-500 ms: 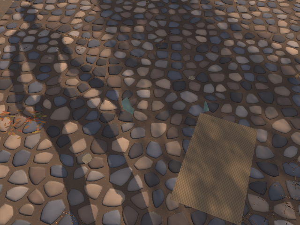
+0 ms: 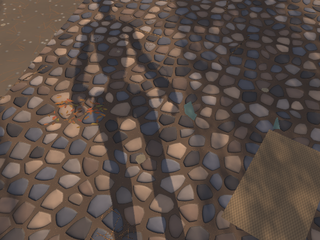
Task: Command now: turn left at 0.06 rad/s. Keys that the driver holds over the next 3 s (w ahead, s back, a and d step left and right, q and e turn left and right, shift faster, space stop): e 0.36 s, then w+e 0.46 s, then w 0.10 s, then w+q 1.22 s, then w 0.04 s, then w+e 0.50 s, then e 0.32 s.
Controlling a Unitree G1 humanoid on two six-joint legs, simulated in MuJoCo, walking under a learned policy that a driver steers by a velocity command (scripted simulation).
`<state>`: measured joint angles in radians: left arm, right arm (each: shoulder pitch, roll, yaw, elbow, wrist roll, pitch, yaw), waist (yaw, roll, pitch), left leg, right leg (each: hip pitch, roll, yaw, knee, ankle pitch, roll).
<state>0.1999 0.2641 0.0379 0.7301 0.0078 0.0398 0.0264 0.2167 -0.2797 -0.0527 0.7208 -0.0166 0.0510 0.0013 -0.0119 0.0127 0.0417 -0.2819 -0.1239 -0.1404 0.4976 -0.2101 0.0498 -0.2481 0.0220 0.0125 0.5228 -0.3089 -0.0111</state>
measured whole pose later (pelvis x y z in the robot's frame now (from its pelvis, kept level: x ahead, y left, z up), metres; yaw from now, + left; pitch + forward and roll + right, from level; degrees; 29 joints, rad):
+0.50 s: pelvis +0.00 -0.01 +0.01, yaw -14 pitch +0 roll +0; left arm 0.19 0.32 0.07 0.72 0.02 0.06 -0.05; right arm 0.27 -0.29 -0.04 0.76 -0.04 0.01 -0.03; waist -0.02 -0.02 0.03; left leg -0.19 0.01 0.06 0.41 -0.24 0.03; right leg -0.42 0.05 0.02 0.95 -0.42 -0.02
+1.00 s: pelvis +0.14 -0.11 +0.00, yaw -29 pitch +2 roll +0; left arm 0.45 0.27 0.04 0.83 0.01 -0.05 -0.01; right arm 0.12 -0.29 -0.03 0.73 -0.04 -0.02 0.06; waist 0.05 0.04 0.03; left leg -0.63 0.06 0.04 0.71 -0.08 -0.01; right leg 0.07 0.10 0.12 0.21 -0.30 -0.09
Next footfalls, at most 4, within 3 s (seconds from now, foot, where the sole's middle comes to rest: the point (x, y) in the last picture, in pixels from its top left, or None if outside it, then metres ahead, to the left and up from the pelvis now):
0.68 right None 0.02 -0.14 -0.77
1.12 left None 0.41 -0.15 -0.77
1.64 right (266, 204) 0.62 -0.42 -0.77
2.16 left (210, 151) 0.90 -0.21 -0.77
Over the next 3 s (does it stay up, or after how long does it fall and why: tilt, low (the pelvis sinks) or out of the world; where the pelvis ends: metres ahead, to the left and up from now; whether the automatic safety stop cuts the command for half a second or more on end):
stays up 1.17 -0.27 0.01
